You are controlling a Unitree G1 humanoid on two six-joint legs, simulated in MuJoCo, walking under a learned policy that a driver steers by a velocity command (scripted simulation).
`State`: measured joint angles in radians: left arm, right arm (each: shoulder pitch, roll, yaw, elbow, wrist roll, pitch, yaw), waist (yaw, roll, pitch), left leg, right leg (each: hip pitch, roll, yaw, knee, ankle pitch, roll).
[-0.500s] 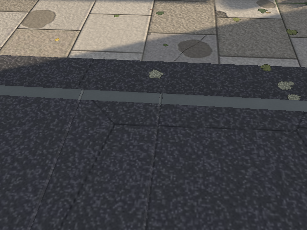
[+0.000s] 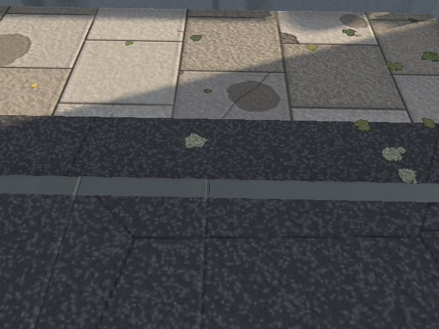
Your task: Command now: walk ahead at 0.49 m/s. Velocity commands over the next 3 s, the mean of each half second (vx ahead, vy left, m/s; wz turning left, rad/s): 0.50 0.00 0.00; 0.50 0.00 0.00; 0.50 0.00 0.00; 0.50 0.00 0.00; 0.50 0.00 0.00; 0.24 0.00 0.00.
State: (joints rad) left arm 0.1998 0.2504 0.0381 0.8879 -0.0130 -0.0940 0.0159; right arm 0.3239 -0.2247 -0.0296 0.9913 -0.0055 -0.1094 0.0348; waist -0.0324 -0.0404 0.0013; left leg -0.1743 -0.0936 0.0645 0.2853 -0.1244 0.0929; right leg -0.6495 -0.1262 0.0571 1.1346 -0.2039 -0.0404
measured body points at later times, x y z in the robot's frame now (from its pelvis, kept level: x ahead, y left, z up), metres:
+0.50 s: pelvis +0.27 -0.08 +0.00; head +0.29 -0.10 +0.45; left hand +0.33 +0.18 -0.12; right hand +0.36 -0.35 -0.14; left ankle +0.27 +0.08 -0.66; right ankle +0.29 -0.16 -0.74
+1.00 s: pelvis +0.56 -0.01 -0.01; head +0.58 +0.00 +0.44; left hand +0.54 +0.23 -0.16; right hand +0.69 -0.25 -0.14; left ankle +0.64 +0.07 -0.74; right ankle +0.40 -0.16 -0.65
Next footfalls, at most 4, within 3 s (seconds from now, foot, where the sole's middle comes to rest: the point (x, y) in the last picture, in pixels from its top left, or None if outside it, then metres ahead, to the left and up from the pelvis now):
0.30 right None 0.34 -0.17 -0.78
0.88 left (196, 281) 0.68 0.08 -0.78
1.48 right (251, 200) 1.00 -0.13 -0.78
2.16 left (183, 155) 1.37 0.15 -0.92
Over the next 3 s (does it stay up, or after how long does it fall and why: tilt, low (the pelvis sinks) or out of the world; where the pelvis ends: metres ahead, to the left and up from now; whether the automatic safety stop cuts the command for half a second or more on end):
stays up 1.57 -0.01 -0.15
